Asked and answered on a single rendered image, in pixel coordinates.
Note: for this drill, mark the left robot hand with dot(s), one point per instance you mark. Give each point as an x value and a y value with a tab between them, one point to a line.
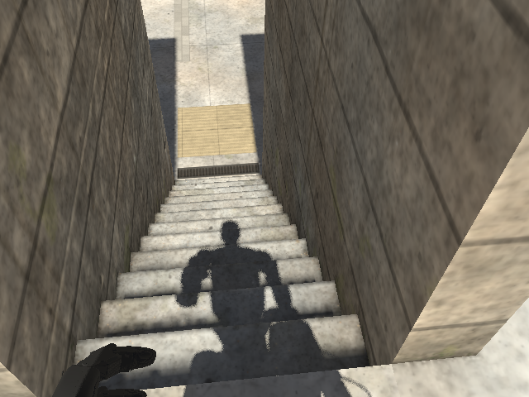
82	380

